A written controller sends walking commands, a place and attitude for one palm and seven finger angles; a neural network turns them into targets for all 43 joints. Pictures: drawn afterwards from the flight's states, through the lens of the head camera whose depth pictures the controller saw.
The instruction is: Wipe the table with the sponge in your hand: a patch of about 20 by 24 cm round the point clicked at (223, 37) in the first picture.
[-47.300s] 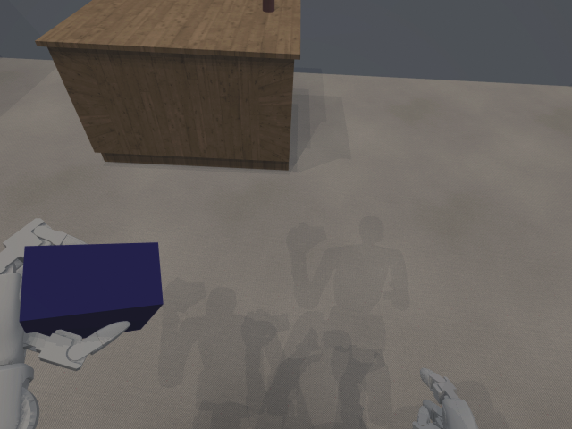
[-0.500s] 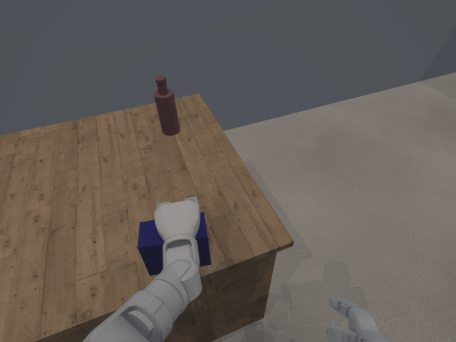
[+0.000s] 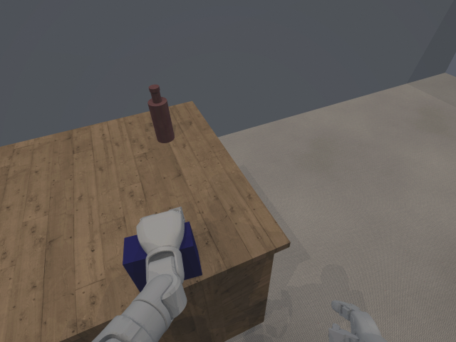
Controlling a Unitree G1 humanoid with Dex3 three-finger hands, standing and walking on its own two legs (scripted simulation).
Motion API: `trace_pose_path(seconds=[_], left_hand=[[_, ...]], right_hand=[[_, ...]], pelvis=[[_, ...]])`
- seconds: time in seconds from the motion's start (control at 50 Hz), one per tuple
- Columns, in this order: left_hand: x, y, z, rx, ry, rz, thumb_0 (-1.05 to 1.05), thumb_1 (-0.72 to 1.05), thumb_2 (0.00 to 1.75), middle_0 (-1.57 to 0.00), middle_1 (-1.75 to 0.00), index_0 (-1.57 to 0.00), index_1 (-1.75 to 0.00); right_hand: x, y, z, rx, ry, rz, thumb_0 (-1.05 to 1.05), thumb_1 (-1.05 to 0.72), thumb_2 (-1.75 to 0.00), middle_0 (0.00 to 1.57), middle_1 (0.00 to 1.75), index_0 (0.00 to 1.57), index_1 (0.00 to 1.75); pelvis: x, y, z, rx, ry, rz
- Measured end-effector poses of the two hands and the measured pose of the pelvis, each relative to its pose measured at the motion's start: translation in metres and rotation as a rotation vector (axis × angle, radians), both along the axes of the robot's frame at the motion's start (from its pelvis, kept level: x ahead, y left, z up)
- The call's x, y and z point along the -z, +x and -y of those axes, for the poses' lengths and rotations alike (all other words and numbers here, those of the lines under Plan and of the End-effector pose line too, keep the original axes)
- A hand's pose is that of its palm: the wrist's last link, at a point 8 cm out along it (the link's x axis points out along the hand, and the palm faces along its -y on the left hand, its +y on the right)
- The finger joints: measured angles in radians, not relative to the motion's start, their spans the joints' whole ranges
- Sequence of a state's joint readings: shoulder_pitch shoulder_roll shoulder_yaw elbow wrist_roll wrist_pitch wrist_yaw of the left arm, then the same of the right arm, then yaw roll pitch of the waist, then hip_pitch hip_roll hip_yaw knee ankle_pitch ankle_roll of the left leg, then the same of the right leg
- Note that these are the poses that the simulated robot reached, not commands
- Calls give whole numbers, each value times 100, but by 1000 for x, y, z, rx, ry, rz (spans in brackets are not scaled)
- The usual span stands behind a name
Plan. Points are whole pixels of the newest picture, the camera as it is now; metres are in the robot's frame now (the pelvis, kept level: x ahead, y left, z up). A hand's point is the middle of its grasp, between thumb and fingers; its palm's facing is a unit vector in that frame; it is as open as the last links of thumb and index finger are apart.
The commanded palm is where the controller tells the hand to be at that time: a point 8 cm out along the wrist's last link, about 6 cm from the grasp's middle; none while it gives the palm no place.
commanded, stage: slide back across to the middle lane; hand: left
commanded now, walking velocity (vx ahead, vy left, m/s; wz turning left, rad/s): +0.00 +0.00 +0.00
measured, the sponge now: (166, 261) +0.30 +0.17 -0.06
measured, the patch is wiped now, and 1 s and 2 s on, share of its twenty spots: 1.00 1.00 1.00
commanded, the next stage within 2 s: wipe forward along the middle lane in 0.32 s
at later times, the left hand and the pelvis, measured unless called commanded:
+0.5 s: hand (141, 261) +0.27 +0.21 -0.01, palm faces -0.06 -0.11 -0.99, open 10.0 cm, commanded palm +0.24 +0.21 +0.03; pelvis -0.01 +0.00 +0.00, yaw +0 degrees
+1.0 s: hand (138, 239) +0.32 +0.23 -0.02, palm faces -0.09 -0.03 -1.00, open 10.0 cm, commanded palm +0.30 +0.24 +0.02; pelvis -0.02 -0.01 -0.01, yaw +2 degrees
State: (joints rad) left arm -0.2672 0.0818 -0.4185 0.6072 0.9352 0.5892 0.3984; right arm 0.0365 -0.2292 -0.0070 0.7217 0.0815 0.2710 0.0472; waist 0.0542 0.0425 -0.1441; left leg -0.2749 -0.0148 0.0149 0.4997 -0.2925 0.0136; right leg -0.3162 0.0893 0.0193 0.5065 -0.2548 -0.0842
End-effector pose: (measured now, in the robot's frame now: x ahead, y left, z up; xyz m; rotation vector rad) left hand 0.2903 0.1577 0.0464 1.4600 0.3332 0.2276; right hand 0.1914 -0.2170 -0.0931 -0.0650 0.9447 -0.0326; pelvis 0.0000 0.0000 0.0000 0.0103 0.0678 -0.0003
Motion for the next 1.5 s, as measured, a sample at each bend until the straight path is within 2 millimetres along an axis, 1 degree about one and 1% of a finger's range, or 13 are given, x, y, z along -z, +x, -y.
trace_pose_path(seconds=[0.14, 0.3, 0.46, 0.56, 0.66, 0.78, 1.02, 1.16, 1.26, 1.5], left_hand=[[0, -15, -16, -15, -9, -16, 0, -49, 104, -72, -138, -72, -141], [0, -25, -32, -14, -13, -14, 0, -50, 105, -72, -137, -73, -140], [1, -34, -44, -36, -11, -10, 0, -50, 105, -73, -137, -73, -140], [4, -33, -47, -37, 5, -28, 0, -50, 105, -73, -137, -73, -140], [4, -26, -51, -47, 9, -27, 0, -51, 105, -74, -136, -75, -138], [4, -10, -56, -46, 48, -33, 0, -52, 105, -76, -135, -76, -138], [6, 20, -68, -56, 73, -47, 0, -54, 106, -76, -135, -77, -138], [7, 31, -75, -56, 72, -53, 0, -54, 107, -77, -135, -77, -138], [7, 37, -78, -51, 75, -56, 0, -55, 107, -77, -135, -78, -137], [6, 64, -92, -54, 88, -61, 0, -56, 107, -78, -135, -78, -138]], right_hand=[[-10, 6, 0, -10, -19, 49, 1, -91, -90, 19, 29, 19, 30], [-18, 15, -4, -20, -26, 106, 1, -91, -90, 19, 29, 19, 30], [-16, 16, -9, -28, -20, 111, 1, -91, -90, 19, 29, 20, 30], [-11, 13, -9, -33, -27, 95, 1, -91, -90, 19, 29, 20, 30], [-4, 6, -7, -29, -46, 72, 1, -91, -90, 20, 29, 20, 30], [7, -7, -1, -17, -62, 34, 1, -91, -90, 20, 29, 20, 30], [27, -49, 23, 40, -107, -65, 1, -91, -90, 20, 29, 20, 30], [35, -73, 35, 74, -121, -115, 1, -91, -90, 20, 29, 20, 30], [39, -84, 38, 81, -127, -140, 1, -91, -90, 20, 29, 20, 30], [46, -103, 38, 94, -129, -185, 1, -91, -90, 20, 29, 20, 30]], pelvis=[[-1, -5, -1, -5, 1, 23], [-1, -8, -2, -5, 0, 30], [-1, -8, -3, -5, 0, 30], [0, -10, -3, -14, 1, 24], [2, -12, -2, -19, 2, 9], [5, -17, 0, -27, 3, -20], [10, -22, 6, -27, 1, -74], [12, -23, 7, -22, -1, -99], [14, -24, 7, -26, -3, -109], [17, -26, 6, -29, -11, -155]])
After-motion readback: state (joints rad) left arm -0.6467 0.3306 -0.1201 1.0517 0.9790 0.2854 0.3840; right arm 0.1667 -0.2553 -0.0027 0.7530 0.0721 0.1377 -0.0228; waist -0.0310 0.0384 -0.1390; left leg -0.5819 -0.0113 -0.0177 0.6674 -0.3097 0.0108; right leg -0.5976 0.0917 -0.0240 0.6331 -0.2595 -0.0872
